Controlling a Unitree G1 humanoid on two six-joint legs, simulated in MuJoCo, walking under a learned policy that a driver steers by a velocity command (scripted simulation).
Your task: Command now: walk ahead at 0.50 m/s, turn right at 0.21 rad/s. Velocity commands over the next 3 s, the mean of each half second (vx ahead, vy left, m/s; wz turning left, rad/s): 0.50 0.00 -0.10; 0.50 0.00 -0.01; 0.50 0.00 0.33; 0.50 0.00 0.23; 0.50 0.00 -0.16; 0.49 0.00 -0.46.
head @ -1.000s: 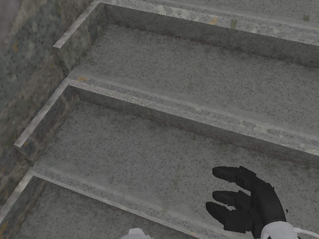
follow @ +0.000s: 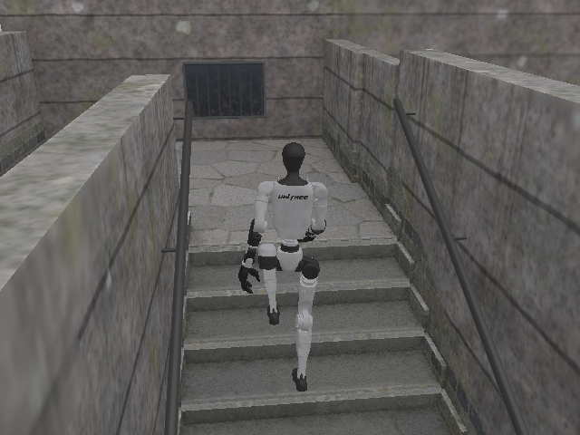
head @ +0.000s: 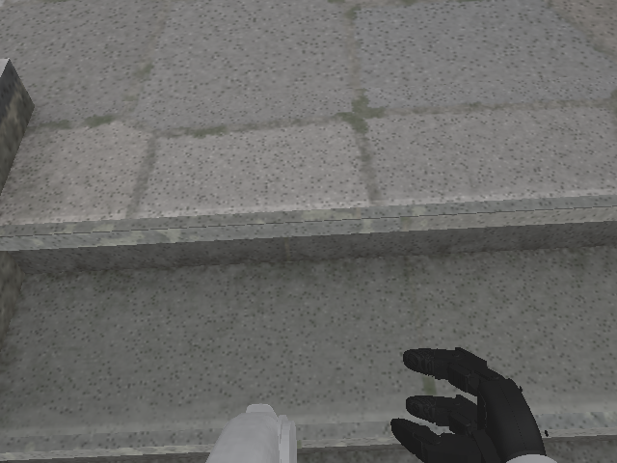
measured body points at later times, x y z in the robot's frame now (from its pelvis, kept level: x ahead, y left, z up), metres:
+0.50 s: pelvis +0.31 +0.01 +0.15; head +0.36 +0.02 +0.60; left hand +0.60 +0.11 +0.11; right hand +0.20 -0.20 +0.02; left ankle +0.19 +0.09 -0.59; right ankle +0.49 -0.10 -0.36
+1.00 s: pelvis +0.62 -0.01 +0.30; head +0.65 -0.02 +0.75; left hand +0.52 +0.19 +0.17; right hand +0.88 -0.14 +0.25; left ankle +0.79 +0.09 -0.18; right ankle +0.52 -0.09 -0.44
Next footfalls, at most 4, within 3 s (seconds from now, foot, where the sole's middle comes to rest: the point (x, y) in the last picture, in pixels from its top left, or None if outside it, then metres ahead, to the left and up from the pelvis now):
0.06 left None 0.23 0.09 -0.63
0.56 right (418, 351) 0.56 -0.10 -0.48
1.10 left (330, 154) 0.88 0.07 -0.32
1.68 right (377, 45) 1.23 -0.02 -0.32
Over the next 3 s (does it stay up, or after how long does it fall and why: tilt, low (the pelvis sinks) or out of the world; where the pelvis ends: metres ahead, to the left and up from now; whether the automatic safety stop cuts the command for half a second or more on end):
stays up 1.73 0.15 0.46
